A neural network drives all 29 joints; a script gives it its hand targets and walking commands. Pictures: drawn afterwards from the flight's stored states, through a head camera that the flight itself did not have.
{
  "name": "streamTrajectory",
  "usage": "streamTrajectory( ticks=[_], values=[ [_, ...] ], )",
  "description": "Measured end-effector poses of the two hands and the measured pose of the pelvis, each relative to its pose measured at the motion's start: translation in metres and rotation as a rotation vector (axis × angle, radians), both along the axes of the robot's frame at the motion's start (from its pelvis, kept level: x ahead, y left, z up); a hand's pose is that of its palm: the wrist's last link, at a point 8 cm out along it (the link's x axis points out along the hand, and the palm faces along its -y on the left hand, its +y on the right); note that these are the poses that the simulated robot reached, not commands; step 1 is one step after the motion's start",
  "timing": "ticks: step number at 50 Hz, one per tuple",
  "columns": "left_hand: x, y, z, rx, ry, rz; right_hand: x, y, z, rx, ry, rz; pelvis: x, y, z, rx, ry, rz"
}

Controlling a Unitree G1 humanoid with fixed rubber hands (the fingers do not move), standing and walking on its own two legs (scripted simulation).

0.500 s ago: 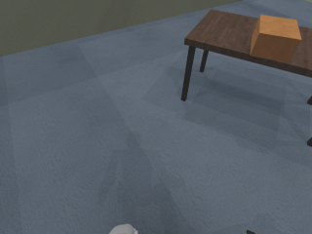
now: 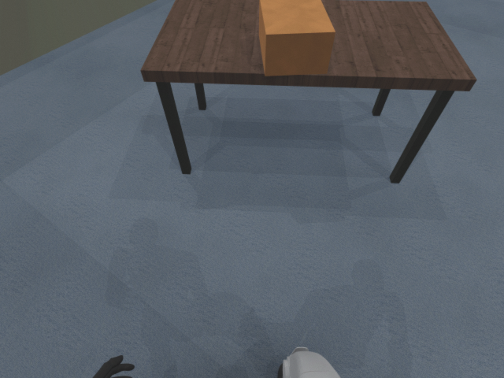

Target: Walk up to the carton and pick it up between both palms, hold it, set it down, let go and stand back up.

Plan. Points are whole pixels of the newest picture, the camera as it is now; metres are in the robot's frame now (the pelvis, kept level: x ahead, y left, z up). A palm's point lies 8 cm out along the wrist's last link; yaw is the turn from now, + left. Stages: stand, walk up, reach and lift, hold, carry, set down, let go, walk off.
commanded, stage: walk up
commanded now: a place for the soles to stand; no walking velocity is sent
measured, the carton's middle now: (292, 34) +1.18 -0.17 -0.07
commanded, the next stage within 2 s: none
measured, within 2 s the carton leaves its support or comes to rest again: neither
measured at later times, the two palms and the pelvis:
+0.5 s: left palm (120, 310) +0.26 +0.25 -0.13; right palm (403, 294) +0.26 -0.27 -0.08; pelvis +0.22 -0.01 +0.01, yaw -5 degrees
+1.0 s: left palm (188, 198) +0.48 +0.13 -0.08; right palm (423, 222) +0.42 -0.37 -0.10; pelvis +0.40 -0.11 +0.02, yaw -6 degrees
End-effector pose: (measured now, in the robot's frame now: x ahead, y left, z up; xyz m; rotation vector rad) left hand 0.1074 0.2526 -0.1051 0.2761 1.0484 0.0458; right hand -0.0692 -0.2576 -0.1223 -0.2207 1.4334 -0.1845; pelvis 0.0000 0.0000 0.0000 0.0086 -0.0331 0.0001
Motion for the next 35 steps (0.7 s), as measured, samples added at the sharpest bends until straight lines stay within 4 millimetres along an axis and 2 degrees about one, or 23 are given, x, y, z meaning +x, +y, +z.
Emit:
streamTrajectory(
  ticks=[2, 4, 8, 11, 14, 18, 21, 25, 31, 35],
  values=[
    [0.02, -0.011, 0.0, 0.003, -0.02, 0.021, 0.03, -0.006, -0.006, 0.02, -0.022, -0.003, 0.018, -0.007, -0.002, -0.002, -0.001, -0.022],
    [0.032, -0.018, 0.005, 0.005, -0.017, 0.044, 0.071, -0.01, -0.004, 0.03, -0.089, 0.006, 0.035, -0.009, 0.003, -0.007, -0.007, -0.035],
    [0.045, -0.023, 0.015, 0.006, 0.003, 0.07, 0.163, -0.011, 0.015, 0.043, -0.287, 0.049, 0.069, -0.013, 0.016, -0.018, -0.014, -0.048],
    [0.054, -0.022, 0.017, 0.0, 0.023, 0.088, 0.221, -0.008, 0.031, 0.044, -0.394, 0.079, 0.095, -0.014, 0.022, -0.027, -0.012, -0.054],
    [0.065, -0.017, 0.013, -0.011, 0.045, 0.106, 0.268, -0.004, 0.043, 0.038, -0.453, 0.108, 0.121, -0.013, 0.023, -0.038, -0.008, -0.055],
    [0.087, -0.007, -0.005, -0.039, 0.077, 0.127, 0.314, 0.0, 0.048, 0.0, -0.486, 0.138, 0.16, -0.007, 0.015, -0.045, -0.011, -0.049],
    [0.11, -0.001, -0.021, -0.045, 0.116, 0.108, 0.333, -0.001, 0.044, -0.049, -0.495, 0.119, 0.188, -0.002, 0.004, -0.006, -0.022, -0.062],
    [0.154, -0.004, -0.021, -0.031, 0.165, 0.02, 0.328, -0.01, 0.045, -0.09, -0.429, 0.03, 0.216, -0.006, 0.009, -0.001, -0.035, -0.092],
    [0.25, -0.028, 0.004, -0.039, 0.063, -0.065, 0.302, -0.03, 0.048, -0.099, -0.263, -0.063, 0.256, -0.024, 0.023, 0.012, -0.033, -0.106],
    [0.316, -0.058, 0.018, -0.044, -0.03, -0.11, 0.301, -0.051, 0.038, -0.078, -0.192, -0.101, 0.286, -0.043, 0.021, 0.021, -0.029, -0.111]
  ],
)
